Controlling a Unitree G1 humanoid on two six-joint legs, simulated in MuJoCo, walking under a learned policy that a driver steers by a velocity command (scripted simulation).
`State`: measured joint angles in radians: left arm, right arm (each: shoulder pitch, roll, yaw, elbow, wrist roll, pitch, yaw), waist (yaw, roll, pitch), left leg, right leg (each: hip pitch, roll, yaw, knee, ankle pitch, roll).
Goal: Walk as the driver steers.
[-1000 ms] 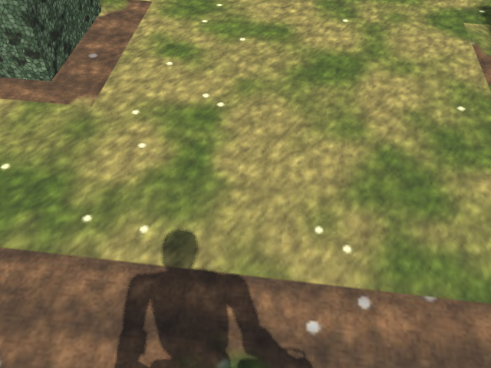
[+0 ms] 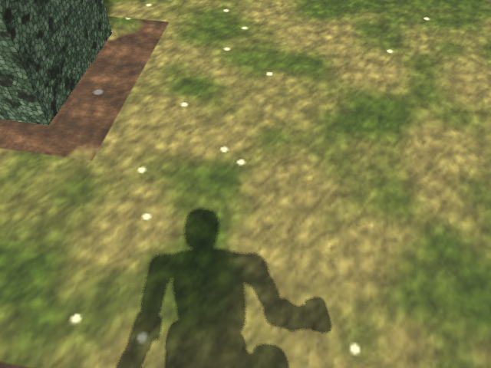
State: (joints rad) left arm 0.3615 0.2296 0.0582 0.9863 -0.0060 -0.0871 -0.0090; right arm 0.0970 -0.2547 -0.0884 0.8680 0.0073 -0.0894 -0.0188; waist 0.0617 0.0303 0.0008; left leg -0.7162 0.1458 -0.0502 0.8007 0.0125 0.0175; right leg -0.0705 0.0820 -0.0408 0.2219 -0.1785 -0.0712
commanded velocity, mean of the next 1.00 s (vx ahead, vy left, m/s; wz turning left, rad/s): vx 0.39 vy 0.00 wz -0.33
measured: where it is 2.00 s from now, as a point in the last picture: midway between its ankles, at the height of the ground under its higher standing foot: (261, 344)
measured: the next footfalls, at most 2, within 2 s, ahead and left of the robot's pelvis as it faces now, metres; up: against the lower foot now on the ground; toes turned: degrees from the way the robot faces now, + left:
left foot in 0.22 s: +0.32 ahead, +0.16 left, +0.00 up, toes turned +2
right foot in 0.76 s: +0.57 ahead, -0.10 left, +0.00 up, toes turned -20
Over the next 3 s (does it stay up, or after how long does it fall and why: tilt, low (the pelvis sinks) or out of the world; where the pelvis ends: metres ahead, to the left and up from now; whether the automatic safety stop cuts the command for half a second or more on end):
stays up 0.58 0.04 -0.01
